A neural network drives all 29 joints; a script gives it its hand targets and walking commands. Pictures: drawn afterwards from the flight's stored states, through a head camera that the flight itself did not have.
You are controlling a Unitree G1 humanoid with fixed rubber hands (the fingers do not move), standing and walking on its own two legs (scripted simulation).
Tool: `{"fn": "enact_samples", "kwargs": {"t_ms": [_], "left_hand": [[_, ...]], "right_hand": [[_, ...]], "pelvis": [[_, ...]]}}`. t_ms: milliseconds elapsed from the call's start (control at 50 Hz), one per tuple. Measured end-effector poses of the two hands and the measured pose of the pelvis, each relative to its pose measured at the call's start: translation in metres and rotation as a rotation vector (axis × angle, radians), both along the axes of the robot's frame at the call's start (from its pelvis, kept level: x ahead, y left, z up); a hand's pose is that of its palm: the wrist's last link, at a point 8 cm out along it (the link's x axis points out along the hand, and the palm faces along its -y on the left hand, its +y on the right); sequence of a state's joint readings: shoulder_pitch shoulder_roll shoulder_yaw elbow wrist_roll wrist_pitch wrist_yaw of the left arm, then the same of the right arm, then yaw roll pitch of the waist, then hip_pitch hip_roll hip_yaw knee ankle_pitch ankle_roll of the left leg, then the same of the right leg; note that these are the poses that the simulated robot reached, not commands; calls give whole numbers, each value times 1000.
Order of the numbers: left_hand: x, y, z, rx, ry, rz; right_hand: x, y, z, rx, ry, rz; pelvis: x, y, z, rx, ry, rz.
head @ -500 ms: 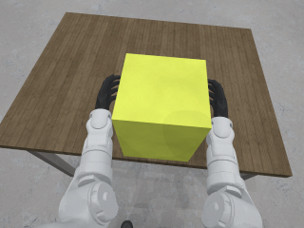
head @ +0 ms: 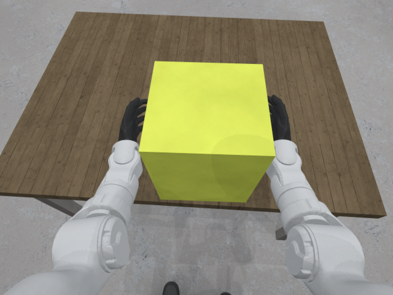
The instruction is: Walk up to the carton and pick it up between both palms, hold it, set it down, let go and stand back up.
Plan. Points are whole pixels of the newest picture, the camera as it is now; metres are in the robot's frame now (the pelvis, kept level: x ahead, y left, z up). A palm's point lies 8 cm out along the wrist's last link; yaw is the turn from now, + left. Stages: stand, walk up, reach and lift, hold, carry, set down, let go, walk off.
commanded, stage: set down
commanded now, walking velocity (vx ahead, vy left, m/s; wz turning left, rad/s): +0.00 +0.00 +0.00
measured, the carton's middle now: (205, 139) +0.44 +0.02 +0.00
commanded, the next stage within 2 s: none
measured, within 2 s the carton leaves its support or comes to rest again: neither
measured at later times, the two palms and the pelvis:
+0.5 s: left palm (105, 119) +0.42 +0.21 +0.09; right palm (316, 118) +0.44 -0.18 +0.10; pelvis -0.03 +0.00 -0.01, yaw -1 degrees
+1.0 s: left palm (72, 74) +0.42 +0.22 +0.19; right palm (341, 84) +0.44 -0.18 +0.18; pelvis -0.02 +0.00 +0.00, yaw +1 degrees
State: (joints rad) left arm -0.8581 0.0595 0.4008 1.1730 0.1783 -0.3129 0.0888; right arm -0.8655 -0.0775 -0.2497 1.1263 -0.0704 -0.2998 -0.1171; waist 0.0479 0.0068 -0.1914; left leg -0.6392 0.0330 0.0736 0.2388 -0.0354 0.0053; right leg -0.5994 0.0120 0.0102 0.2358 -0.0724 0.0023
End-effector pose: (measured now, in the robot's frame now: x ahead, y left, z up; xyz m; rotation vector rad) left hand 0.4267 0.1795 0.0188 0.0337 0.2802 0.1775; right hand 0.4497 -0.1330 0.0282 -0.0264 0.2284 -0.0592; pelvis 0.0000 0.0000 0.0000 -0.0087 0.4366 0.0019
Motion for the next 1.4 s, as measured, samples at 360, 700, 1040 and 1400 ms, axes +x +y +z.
{"fn": "enact_samples", "kwargs": {"t_ms": [360, 700, 1040, 1400], "left_hand": [[-7, 16, 47, -11, -46, 0], [-7, 40, 109, -29, -100, 30], [-6, 45, 168, -20, -80, -15], [-73, 41, 77, -15, -59, -23]], "right_hand": [[-11, -31, 44, -24, 12, -2], [-7, -45, 108, -18, 3, 5], [-9, -47, 155, -24, 36, -23], [-71, -55, 70, 9, 13, 3]], "pelvis": [[-23, 3, -4, -14, -29, -11], [-33, -5, -6, -16, -108, 5], [-19, -4, 6, -12, -279, 24], [-7, -12, 10, -3, -392, 18]]}}
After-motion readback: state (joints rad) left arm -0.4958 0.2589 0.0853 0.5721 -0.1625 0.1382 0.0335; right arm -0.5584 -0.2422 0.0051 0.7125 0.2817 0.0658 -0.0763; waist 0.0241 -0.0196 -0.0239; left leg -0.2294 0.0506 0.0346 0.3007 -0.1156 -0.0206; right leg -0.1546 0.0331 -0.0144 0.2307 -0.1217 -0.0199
